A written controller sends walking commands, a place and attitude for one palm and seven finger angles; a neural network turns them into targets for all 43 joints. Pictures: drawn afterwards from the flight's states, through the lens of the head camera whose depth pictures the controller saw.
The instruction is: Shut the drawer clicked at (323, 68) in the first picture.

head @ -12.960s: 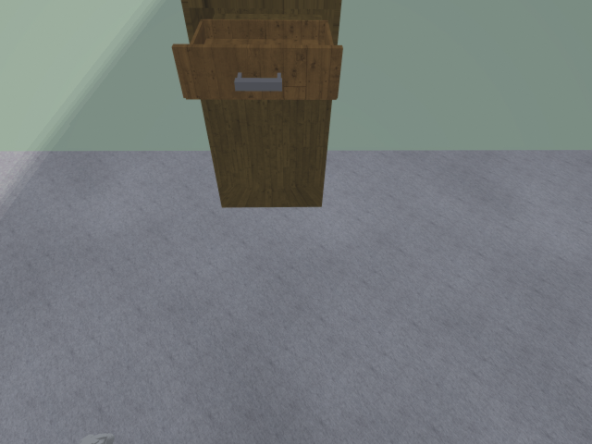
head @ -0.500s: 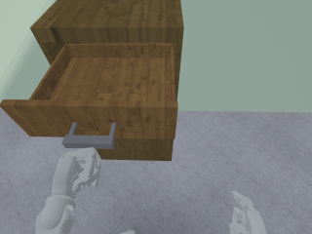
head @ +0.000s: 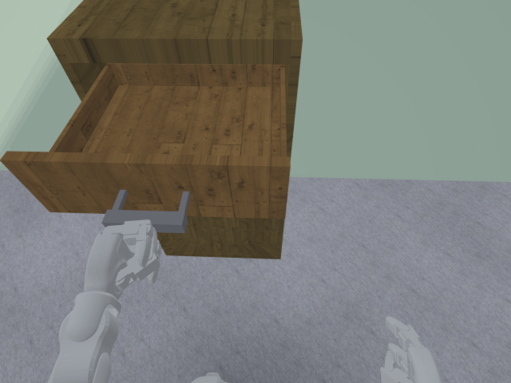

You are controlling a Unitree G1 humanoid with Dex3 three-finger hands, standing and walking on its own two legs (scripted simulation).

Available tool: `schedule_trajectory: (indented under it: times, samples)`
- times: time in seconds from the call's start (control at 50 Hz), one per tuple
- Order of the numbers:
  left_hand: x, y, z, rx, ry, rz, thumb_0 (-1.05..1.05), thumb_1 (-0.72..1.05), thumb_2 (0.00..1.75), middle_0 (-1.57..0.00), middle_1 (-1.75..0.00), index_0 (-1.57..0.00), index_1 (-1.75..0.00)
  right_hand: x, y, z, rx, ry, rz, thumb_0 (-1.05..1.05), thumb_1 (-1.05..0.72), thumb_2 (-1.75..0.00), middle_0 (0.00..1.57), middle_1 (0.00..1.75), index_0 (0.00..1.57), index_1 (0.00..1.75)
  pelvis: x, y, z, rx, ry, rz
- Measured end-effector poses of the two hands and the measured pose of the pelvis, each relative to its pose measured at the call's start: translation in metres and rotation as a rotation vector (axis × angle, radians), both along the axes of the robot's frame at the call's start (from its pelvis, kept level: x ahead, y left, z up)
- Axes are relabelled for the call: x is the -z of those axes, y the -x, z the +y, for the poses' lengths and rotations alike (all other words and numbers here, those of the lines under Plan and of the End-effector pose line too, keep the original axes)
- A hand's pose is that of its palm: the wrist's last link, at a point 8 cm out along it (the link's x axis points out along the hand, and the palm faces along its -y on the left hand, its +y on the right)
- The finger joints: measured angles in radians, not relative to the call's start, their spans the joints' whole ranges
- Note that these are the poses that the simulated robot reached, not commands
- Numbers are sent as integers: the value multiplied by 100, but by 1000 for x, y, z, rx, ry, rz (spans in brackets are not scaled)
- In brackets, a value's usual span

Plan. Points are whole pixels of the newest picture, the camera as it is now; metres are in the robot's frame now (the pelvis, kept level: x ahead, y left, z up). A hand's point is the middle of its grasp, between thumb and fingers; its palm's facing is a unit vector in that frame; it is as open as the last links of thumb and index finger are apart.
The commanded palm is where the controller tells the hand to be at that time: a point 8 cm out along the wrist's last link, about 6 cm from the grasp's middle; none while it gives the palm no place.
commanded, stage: push the drawer shut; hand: left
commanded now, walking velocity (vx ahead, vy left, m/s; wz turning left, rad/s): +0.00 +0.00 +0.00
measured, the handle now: (149, 209) +0.36 +0.19 +0.07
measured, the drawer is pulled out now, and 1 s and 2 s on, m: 0.27 0.15 0.04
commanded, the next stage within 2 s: none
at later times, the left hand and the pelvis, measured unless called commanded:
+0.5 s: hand (166, 220) +0.35 +0.16 +0.07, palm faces -0.02 -1.00 -0.05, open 3.3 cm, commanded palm +0.33 +0.22 +0.07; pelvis -0.01 +0.01 +0.00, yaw -1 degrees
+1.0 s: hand (172, 193) +0.40 +0.16 +0.07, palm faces -0.01 -1.00 -0.04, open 3.2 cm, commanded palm +0.39 +0.21 +0.07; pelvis -0.01 +0.01 +0.00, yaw -1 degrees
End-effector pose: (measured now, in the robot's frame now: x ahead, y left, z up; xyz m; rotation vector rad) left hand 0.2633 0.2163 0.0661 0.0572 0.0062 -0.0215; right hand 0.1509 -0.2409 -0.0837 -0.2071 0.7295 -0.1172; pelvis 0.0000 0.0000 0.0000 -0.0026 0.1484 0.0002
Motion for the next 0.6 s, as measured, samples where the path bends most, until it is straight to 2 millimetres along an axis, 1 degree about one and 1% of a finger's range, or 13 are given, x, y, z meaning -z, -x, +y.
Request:
schedule_trajectory:
  times: [0.16,0.34,0.6]
  samples:
    - [0,-22,0,-1,4,0,0,83,92,-140,-160,-141,-160,3,10,2,10,-4,27,1,-90,-90,20,30,21,30,-1,4,2,2,0,2]
    - [-2,-47,-4,-1,12,-2,2,86,92,-140,-160,-140,-160,6,28,3,39,-8,71,1,-90,-90,20,30,21,30,-2,5,6,14,-1,5]
    - [-1,-72,-3,-1,13,-9,2,85,90,-140,-160,-140,-160,11,55,1,81,2,163,1,-90,-90,20,30,21,30,-3,6,11,24,2,15]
